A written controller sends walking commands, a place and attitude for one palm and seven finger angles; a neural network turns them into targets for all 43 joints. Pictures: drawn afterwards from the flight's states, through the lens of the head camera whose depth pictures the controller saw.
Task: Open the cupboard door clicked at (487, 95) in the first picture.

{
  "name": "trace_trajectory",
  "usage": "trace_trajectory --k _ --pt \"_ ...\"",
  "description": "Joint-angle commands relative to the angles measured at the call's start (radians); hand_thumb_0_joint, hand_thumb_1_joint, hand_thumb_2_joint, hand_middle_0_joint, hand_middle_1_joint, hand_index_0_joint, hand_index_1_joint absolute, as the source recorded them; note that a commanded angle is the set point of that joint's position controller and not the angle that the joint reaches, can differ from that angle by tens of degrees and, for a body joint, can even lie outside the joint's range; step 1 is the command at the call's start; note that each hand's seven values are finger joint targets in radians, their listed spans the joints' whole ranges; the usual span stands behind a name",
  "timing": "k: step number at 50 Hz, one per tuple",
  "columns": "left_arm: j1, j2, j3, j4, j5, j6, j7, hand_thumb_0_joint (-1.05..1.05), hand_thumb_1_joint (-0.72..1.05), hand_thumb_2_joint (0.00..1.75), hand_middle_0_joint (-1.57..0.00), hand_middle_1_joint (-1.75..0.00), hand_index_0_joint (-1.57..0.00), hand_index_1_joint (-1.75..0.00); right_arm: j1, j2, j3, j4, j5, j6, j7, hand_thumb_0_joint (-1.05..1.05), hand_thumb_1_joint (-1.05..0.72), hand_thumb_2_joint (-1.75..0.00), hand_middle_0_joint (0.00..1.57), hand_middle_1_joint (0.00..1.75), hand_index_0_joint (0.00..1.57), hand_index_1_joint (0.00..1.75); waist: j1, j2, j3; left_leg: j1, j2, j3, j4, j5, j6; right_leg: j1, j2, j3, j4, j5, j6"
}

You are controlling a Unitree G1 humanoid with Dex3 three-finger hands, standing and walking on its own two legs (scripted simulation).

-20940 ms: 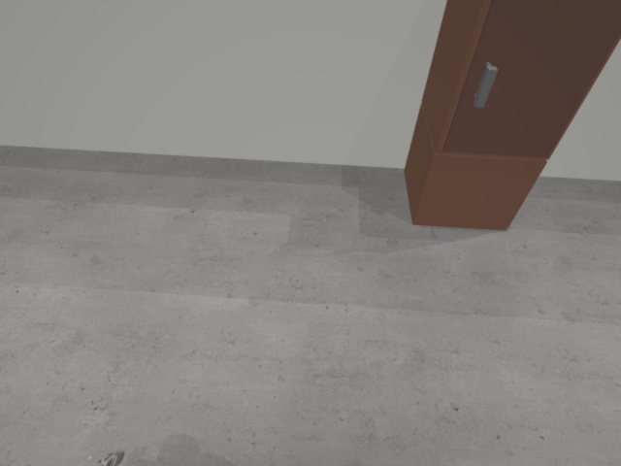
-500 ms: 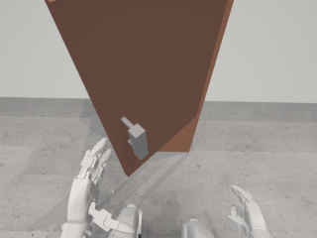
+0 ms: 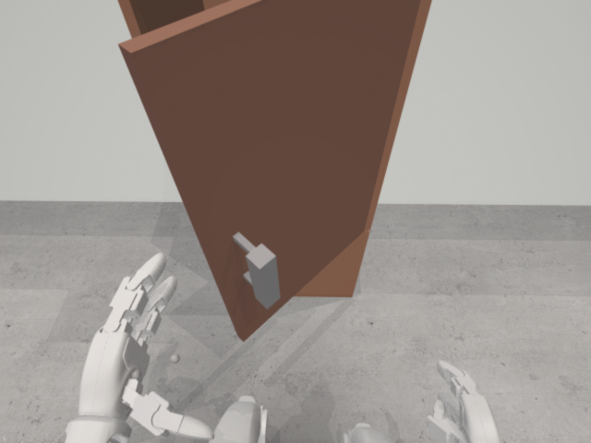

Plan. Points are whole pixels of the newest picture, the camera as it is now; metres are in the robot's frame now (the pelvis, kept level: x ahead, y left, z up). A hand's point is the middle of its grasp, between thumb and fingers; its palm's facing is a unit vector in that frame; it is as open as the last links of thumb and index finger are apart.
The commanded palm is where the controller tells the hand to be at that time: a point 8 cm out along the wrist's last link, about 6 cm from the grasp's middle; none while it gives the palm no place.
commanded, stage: draw the hand back to the body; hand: left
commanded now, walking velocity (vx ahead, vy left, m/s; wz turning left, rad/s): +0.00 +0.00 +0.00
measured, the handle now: (254, 269) +0.35 +0.08 +0.03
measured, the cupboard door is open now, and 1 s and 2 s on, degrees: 46 46 46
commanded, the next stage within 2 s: step back with the hand held close in 1.32 s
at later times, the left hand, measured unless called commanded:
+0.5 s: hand (64, 340) +0.20 +0.23 +0.15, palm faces +0.22 -0.90 -0.37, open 14.3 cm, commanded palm +0.17 +0.27 +0.18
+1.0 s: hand out of the picture +0.22 +0.29 +0.26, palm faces +0.47 -0.78 -0.40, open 8.5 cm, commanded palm +0.18 +0.32 +0.27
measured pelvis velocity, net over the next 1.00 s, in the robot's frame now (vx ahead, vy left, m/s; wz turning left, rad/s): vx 0.03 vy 0.02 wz -0.01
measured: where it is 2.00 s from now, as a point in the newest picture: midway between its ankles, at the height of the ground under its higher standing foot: outside the picture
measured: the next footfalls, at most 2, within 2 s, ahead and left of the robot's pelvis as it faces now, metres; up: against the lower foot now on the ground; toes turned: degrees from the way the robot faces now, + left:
none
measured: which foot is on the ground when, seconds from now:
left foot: down 0.00-1.00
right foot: down 0.00-1.00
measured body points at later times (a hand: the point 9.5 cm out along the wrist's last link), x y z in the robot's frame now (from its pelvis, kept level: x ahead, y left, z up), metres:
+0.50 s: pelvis +0.03 +0.02 +0.07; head +0.02 +0.01 +0.52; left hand +0.18 +0.27 +0.17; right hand +0.21 -0.20 +0.00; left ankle +0.05 +0.14 -0.64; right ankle -0.01 -0.10 -0.64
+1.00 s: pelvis +0.03 +0.02 +0.10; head +0.01 +0.00 +0.55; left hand +0.19 +0.33 +0.29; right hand +0.22 -0.20 +0.02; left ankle +0.05 +0.14 -0.64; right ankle -0.01 -0.10 -0.64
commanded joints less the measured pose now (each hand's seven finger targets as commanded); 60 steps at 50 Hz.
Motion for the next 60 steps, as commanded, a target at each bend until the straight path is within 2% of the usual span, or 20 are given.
trace_trajectory --k 1,7,12,13,14,15,18,22,24,34,35,37,38,41,47,48,50,53,56,60 --pt "0.004 0.084 0.058 -0.202 -0.027 -0.035 -0.018 0.0 -0.5 0.3 -0.15 -0.3 -0.15 -0.3 -0.057 -0.129 -0.043 -0.179 0.005 -0.069 -0.013 0.0 -0.9 -0.9 0.2 0.3 0.2 0.3 -0.021 -0.058 -0.116 0.264 -0.051 0.013 -0.202 0.113 0.054 0.091 0.019 0.039 -0.305 0.213 0.027" --pt "0.034 0.124 0.111 -0.27 -0.062 -0.039 -0.046 0.0 -0.5 0.3 -0.15 -0.3 -0.15 -0.3 -0.049 -0.131 -0.037 -0.186 0.011 -0.089 -0.014 0.0 -0.9 -0.9 0.2 0.3 0.2 0.3 -0.004 -0.002 -0.114 0.366 -0.051 0.013 -0.269 0.169 0.052 0.157 0.027 0.018 -0.336 0.279 0.021" --pt "0.063 0.147 0.146 -0.309 -0.082 -0.001 -0.067 0.0 -0.32 0.37 -0.16 -0.3 -0.16 -0.3 -0.05 -0.132 -0.035 -0.188 0.022 -0.101 -0.012 0.0 -0.9 -0.9 0.2 0.3 0.2 0.3 0.0 0.022 -0.094 0.427 -0.048 0.007 -0.318 0.21 0.052 0.199 0.033 0.001 -0.363 0.33 0.021" --pt "0.12 0.308 0.179 -0.313 0.07 0.092 0.049 0.0 -0.29 0.39 -0.16 -0.3 -0.16 -0.3 -0.053 -0.132 -0.039 -0.202 0.018 -0.072 -0.043 0.0 -0.9 -0.9 0.2 0.3 0.2 0.3 0.06 0.012 -0.132 0.464 -0.038 0.027 -0.378 0.226 0.053 0.246 -0.004 0.067 -0.434 0.34 0.004" --pt "0.095 0.23 0.127 -0.394 0.084 0.142 0.099 0.0 -0.26 0.4 -0.16 -0.3 -0.16 -0.3 -0.061 -0.117 -0.023 -0.23 0.015 -0.064 -0.056 0.0 -0.9 -0.9 0.2 0.3 0.2 0.3 0.024 0.024 -0.086 0.49 -0.042 0.036 -0.391 0.233 0.058 0.24 -0.006 0.062 -0.456 0.353 0.012" --pt "0.131 0.206 0.115 -0.366 0.103 0.186 0.134 0.0 -0.22 0.42 -0.16 -0.3 -0.16 -0.3 -0.047 -0.111 -0.02 -0.212 0.016 -0.053 -0.06 0.0 -0.9 -0.9 0.2 0.3 0.2 0.3 0.023 0.041 -0.054 0.509 -0.039 0.039 -0.404 0.239 0.058 0.256 -0.007 0.047 -0.469 0.354 0.013" --pt "0.115 0.248 0.162 -0.386 0.126 0.254 0.191 0.0 -0.12 0.47 -0.16 -0.3 -0.16 -0.3 -0.057 -0.121 -0.012 -0.2 0.01 -0.041 -0.072 0.0 -0.9 -0.9 0.2 0.3 0.2 0.3 0.022 -0.031 -0.047 0.552 -0.035 0.035 -0.441 0.281 0.061 0.329 -0.004 0.031 -0.512 0.393 0.015" --pt "0.073 0.261 0.178 -0.404 0.138 0.286 0.223 0.0 0.02 0.52 -0.17 -0.3 -0.17 -0.3 -0.072 -0.127 0.001 -0.183 0.007 -0.055 -0.077 0.0 -0.9 -0.9 0.2 0.3 0.2 0.3 0.019 -0.022 0.003 0.626 -0.031 0.035 -0.505 0.276 0.06 0.37 -0.007 0.024 -0.573 0.381 0.02" --pt "0.044 0.258 0.181 -0.405 0.143 0.29 0.234 0.0 0.09 0.55 -0.17 -0.3 -0.17 -0.3 -0.08 -0.129 0.008 -0.168 0.007 -0.07 -0.076 0.0 -0.9 -0.9 0.2 0.3 0.2 0.3 0.021 0.004 0.025 0.662 -0.032 0.032 -0.539 0.281 0.06 0.394 -0.009 0.024 -0.6 0.38 0.019" --pt "-0.013 0.301 0.296 -0.405 0.133 0.278 0.238 0.0 0.44 0.7 -0.18 -0.3 -0.18 -0.3 -0.129 -0.131 0.01 -0.097 0.002 -0.117 -0.055 0.0 -0.9 -0.9 0.2 0.3 0.2 0.3 0.045 -0.001 0.082 0.779 -0.03 0.035 -0.673 0.355 0.054 0.549 -0.012 0.024 -0.711 0.458 0.018" --pt "-0.03 0.308 0.308 -0.414 0.135 0.274 0.237 0.0 0.48 0.72 -0.19 -0.3 -0.19 -0.3 -0.132 -0.132 0.01 -0.086 0.0 -0.122 -0.053 0.0 -0.9 -0.9 0.2 0.3 0.2 0.3 0.045 0.026 0.085 0.794 -0.031 0.04 -0.683 0.367 0.052 0.559 -0.01 0.025 -0.721 0.469 0.017" --pt "-0.041 0.318 0.336 -0.411 0.133 0.267 0.238 0.0 0.55 0.75 -0.19 -0.3 -0.19 -0.3 -0.137 -0.131 0.009 -0.074 -0.001 -0.131 -0.048 0.0 -0.9 -0.9 0.2 0.3 0.2 0.3 0.05 0.026 0.096 0.809 -0.029 0.039 -0.706 0.372 0.049 0.578 -0.007 0.023 -0.739 0.468 0.017" --pt "-0.039 0.322 0.35 -0.384 0.129 0.268 0.237 0.0 0.58 0.76 -0.19 -0.3 -0.19 -0.3 -0.144 -0.134 0.008 -0.065 -0.003 -0.131 -0.047 0.0 -0.9 -0.9 0.2 0.3 0.2 0.3 0.053 -0.012 0.107 0.806 -0.027 0.033 -0.718 0.375 0.05 0.596 -0.006 0.02 -0.75 0.474 0.015" --pt "-0.087 0.337 0.385 -0.419 0.126 0.255 0.235 0.0 0.69 0.81 -0.19 -0.3 -0.19 -0.3 -0.153 -0.134 0.003 -0.049 -0.005 -0.14 -0.043 0.0 -0.9 -0.9 0.2 0.3 0.2 0.3 0.053 0.03 0.104 0.844 -0.027 0.044 -0.74 0.394 0.049 0.617 -0.006 0.026 -0.773 0.496 0.017" --pt "-0.149 0.374 0.467 -0.41 0.116 0.231 0.234 0.0 0.9 0.9 -0.2 -0.3 -0.2 -0.3 -0.171 -0.137 -0.008 -0.017 -0.009 -0.151 -0.037 0.0 -0.9 -0.9 0.2 0.3 0.2 0.3 0.061 0.024 0.106 0.883 -0.03 0.057 -0.773 0.402 0.047 0.658 -0.005 0.028 -0.812 0.513 0.018" --pt "-0.126 0.345 0.445 -0.368 0.117 0.232 0.229 0.0 0.9 0.9 -0.2 -0.3 -0.2 -0.3 -0.174 -0.137 -0.009 -0.007 -0.009 -0.15 -0.036 0.0 -0.9 -0.9 0.2 0.3 0.2 0.3 0.061 0.038 0.123 0.883 -0.03 0.059 -0.774 0.414 0.047 0.666 -0.005 0.029 -0.818 0.522 0.015" --pt "-0.087 0.296 0.404 -0.32 0.107 0.241 0.215 0.0 0.9 0.9 -0.2 -0.3 -0.2 -0.3 -0.174 -0.14 -0.016 -0.009 -0.008 -0.142 -0.029 0.0 -0.9 -0.9 0.2 0.3 0.2 0.3 0.056 -0.021 0.152 0.889 -0.024 0.064 -0.788 0.406 0.051 0.654 -0.004 0.028 -0.83 0.521 0.025" --pt "-0.109 0.312 0.409 -0.324 0.107 0.238 0.211 0.0 0.9 0.9 -0.2 -0.3 -0.2 -0.3 -0.179 -0.145 -0.022 -0.004 -0.011 -0.135 -0.027 0.0 -0.9 -0.9 0.2 0.3 0.2 0.3 0.057 -0.046 0.145 0.894 -0.027 0.067 -0.797 0.409 0.054 0.679 -0.005 0.029 -0.846 0.529 0.025" --pt "-0.148 0.352 0.438 -0.389 0.115 0.226 0.216 0.0 0.9 0.9 -0.2 -0.3 -0.2 -0.3 -0.19 -0.142 -0.025 -0.005 -0.014 -0.142 -0.032 0.0 -0.9 -0.9 0.2 0.3 0.2 0.3 0.062 0.007 0.104 0.929 -0.034 0.076 -0.799 0.401 0.055 0.686 -0.006 0.041 -0.859 0.523 0.025" --pt "-0.146 0.365 0.449 -0.406 0.118 0.219 0.222 0.0 0.9 0.9 -0.2 -0.3 -0.2 -0.3 -0.194 -0.135 -0.021 0.006 -0.015 -0.154 -0.035 0.0 -0.9 -0.9 0.2 0.3 0.2 0.3 0.065 0.035 0.116 0.936 -0.037 0.076 -0.803 0.414 0.052 0.694 -0.006 0.04 -0.869 0.538 0.023"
